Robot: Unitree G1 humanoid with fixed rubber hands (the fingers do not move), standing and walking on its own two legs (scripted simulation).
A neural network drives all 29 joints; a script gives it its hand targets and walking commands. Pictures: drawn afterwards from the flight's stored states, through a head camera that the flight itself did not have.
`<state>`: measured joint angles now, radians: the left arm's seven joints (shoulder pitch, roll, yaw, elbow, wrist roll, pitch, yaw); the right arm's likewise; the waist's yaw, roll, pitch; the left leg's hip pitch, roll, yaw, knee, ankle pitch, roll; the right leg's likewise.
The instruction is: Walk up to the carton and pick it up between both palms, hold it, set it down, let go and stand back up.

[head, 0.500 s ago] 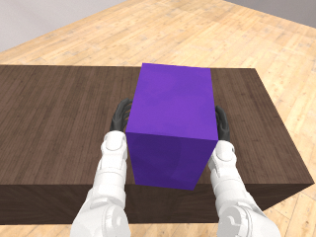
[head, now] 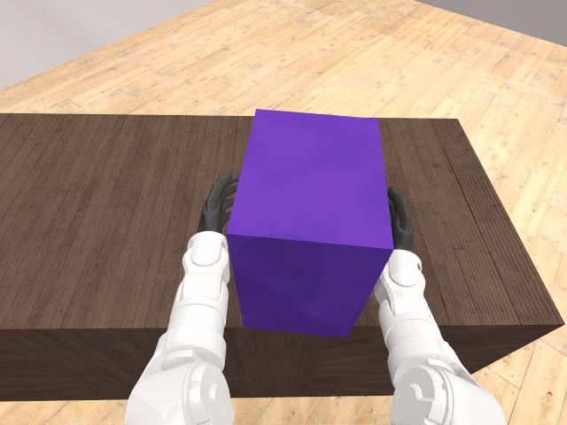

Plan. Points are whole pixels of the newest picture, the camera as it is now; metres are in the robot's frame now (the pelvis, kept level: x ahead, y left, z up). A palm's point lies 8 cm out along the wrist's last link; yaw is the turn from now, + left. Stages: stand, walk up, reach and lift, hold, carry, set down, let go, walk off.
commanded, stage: reach and lift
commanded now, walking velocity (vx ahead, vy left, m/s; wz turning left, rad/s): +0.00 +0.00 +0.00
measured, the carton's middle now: (305, 232) +0.41 -0.02 +0.01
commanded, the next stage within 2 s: none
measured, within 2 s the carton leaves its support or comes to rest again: leaves its support in 0.60 s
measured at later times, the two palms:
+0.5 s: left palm (223, 231) +0.39 +0.11 +0.05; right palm (409, 245) +0.36 -0.16 +0.05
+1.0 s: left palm (209, 210) +0.38 +0.12 +0.11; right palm (412, 216) +0.37 -0.15 +0.11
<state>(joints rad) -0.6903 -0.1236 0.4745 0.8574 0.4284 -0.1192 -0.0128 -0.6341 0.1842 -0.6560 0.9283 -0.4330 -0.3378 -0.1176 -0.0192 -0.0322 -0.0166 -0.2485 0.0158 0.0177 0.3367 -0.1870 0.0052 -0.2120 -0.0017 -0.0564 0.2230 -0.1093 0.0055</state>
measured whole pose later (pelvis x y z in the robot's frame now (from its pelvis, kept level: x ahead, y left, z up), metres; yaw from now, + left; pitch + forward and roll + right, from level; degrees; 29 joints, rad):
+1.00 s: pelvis -0.01 -0.01 +0.00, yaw +1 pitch +4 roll -1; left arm -0.65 -0.02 0.22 0.77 0.16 0.05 0.10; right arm -0.65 0.04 -0.17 0.90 0.03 -0.15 -0.21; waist -0.06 -0.02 -0.11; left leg -0.23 0.03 0.01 0.36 -0.19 0.00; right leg -0.19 0.01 -0.07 0.24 -0.11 0.00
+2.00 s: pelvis -0.03 -0.02 +0.00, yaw +1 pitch -8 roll -1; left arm -0.72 -0.07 0.32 0.29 0.33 0.65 0.04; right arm -0.81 0.00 -0.10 0.71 0.17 0.27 -0.22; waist -0.09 -0.05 0.01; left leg -0.05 0.03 0.00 0.36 -0.18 -0.01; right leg -0.02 0.01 -0.08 0.28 -0.13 -0.01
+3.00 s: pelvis -0.02 -0.01 +0.00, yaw +1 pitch -9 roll -1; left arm -0.74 -0.06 0.33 0.21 0.33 0.77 0.01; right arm -0.85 -0.04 -0.02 0.65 0.28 0.39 -0.28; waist -0.11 -0.04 -0.01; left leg -0.03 0.02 -0.01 0.39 -0.21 0.00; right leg 0.02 0.01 -0.08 0.28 -0.14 0.00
